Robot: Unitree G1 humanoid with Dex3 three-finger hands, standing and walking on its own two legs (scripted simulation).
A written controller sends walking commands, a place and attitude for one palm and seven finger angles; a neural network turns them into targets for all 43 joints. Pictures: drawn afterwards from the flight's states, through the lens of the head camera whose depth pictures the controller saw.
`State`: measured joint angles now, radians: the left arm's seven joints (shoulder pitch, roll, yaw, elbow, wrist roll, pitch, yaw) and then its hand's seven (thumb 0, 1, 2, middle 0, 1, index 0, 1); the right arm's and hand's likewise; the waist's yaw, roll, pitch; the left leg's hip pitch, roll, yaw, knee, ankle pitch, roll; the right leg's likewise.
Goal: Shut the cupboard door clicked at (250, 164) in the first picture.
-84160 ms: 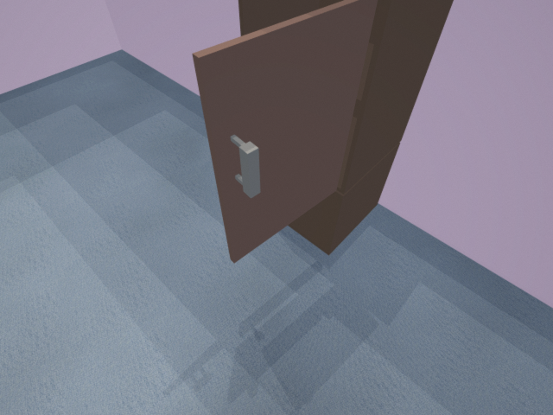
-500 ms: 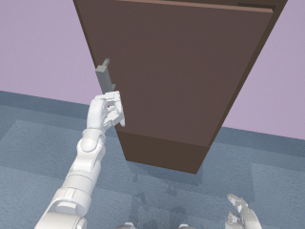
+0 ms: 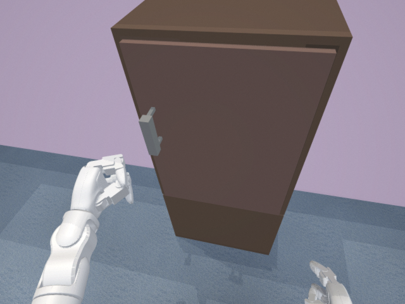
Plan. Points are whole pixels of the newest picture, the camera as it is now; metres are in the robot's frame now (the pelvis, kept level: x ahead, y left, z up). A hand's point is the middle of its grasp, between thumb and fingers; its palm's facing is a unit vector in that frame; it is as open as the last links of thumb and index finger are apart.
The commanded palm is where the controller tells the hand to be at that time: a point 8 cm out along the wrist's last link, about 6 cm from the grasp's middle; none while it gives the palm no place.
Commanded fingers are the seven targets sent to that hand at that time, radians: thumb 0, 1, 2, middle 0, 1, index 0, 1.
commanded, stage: draw the hand back to the body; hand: left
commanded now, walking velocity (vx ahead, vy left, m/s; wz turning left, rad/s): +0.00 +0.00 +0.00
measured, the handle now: (153, 131) +0.53 +0.17 +0.04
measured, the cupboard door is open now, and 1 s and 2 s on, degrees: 0 0 0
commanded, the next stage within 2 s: step back with the hand held close in 1.04 s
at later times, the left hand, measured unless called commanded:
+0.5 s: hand (41, 206) +0.23 +0.26 +0.16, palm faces +0.36 -0.86 -0.36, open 4.9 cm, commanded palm +0.18 +0.31 +0.18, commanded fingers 0.00 0.90 0.90 -0.39 -0.51 -0.39 -0.51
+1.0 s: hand (4, 218) +0.19 +0.29 +0.18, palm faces +0.46 -0.80 -0.39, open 7.4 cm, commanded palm +0.15 +0.32 +0.20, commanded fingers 0.00 0.90 0.90 -0.20 -0.30 -0.20 -0.30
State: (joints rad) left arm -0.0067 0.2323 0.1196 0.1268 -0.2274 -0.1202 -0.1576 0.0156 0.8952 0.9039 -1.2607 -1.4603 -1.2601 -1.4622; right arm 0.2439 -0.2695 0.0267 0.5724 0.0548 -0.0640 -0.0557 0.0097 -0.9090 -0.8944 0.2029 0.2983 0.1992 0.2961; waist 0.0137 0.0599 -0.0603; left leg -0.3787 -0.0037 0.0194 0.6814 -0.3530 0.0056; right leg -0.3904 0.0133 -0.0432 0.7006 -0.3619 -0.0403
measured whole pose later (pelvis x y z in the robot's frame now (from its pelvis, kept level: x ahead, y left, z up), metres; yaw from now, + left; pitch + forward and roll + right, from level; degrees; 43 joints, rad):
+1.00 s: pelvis +0.01 +0.02 +0.02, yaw +0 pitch -5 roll +0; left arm 0.44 0.34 0.32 -0.38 -0.07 -0.02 0.11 0.01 0.89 0.90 -0.22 -0.31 -0.21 -0.31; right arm 0.20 -0.23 0.03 0.64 0.01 -0.09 -0.08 0.01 -0.91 -0.89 0.20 0.30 0.20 0.30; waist 0.07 0.08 0.00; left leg -0.08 -0.03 0.02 0.41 -0.24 0.03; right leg -0.08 0.00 -0.03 0.41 -0.24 -0.01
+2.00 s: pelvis -0.08 +0.04 +0.00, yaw +0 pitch -1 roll -2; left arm 0.48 0.39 0.43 -0.48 -0.01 -0.19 0.16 0.01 0.89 0.90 -0.21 -0.30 -0.21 -0.30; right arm 0.25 -0.22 0.01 0.57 0.00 -0.04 -0.09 0.01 -0.90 -0.89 0.21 0.30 0.20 0.30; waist 0.00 0.01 -0.01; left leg -0.43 -0.01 0.05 0.70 -0.26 0.07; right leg -0.41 0.01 -0.01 0.65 -0.22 0.02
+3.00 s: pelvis -0.24 +0.06 +0.01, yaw -4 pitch +0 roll -2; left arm 0.46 0.39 0.44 -0.43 -0.06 -0.15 0.17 0.01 0.89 0.90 -0.20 -0.30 -0.20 -0.30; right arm 0.29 -0.18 0.01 0.67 -0.01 -0.12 -0.09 0.01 -0.91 -0.89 0.20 0.30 0.20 0.30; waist -0.05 -0.04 -0.04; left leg -0.43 -0.02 0.00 0.48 -0.09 0.02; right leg -0.17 0.04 0.01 0.56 -0.45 -0.01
